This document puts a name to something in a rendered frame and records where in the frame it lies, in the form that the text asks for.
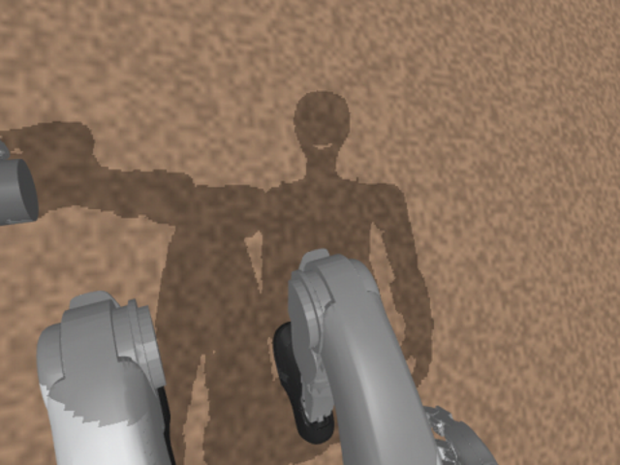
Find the right robot hand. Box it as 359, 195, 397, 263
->
423, 406, 498, 465

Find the bottle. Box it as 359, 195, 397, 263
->
0, 159, 39, 226

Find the right robot foot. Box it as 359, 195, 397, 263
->
273, 322, 334, 445

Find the left robot foot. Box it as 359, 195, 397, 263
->
157, 387, 176, 465

